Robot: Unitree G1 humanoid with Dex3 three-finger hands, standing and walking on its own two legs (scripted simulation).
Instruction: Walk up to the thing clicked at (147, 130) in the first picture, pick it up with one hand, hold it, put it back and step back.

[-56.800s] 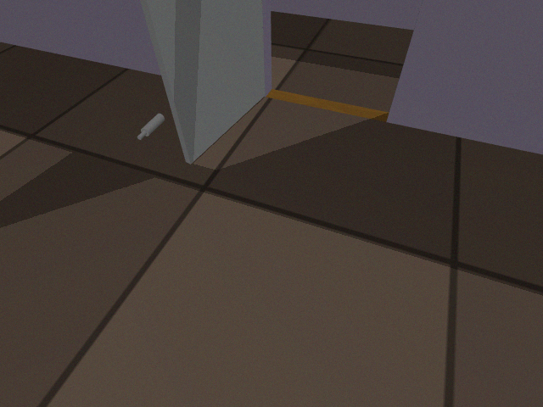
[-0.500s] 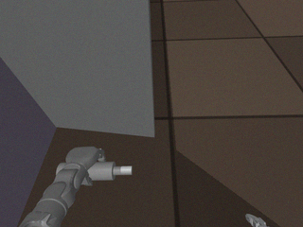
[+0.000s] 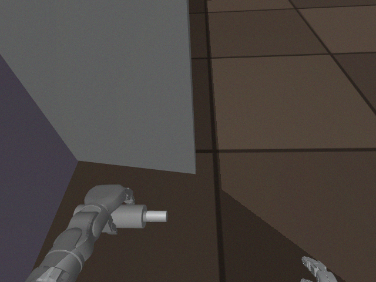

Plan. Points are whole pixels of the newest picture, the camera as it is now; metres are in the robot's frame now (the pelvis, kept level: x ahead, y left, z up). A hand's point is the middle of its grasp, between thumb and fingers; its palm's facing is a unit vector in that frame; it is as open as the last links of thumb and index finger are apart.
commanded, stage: hold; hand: left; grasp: from above
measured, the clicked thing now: (122, 216) +0.29 +0.20 -0.09
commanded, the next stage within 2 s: crouch in 0.84 s
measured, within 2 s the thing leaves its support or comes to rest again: neither
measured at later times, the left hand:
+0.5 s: hand (109, 216) +0.27 +0.22 -0.04, palm faces -0.49 -0.04 -0.87, open 8.6 cm
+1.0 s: hand (108, 210) +0.29 +0.22 -0.04, palm faces -0.50 -0.04 -0.87, open 8.7 cm
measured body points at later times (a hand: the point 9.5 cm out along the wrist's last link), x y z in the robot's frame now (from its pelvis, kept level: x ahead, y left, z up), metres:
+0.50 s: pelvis +0.00 +0.00 +0.00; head +0.01 -0.02 +0.45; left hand +0.29 +0.22 +0.01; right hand +0.14 -0.26 -0.11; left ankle +0.01 +0.11 -0.73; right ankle +0.02 -0.12 -0.73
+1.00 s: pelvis +0.01 +0.00 +0.01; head +0.02 -0.02 +0.46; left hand +0.31 +0.22 +0.01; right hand +0.14 -0.26 -0.11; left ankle +0.01 +0.11 -0.73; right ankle +0.02 -0.12 -0.73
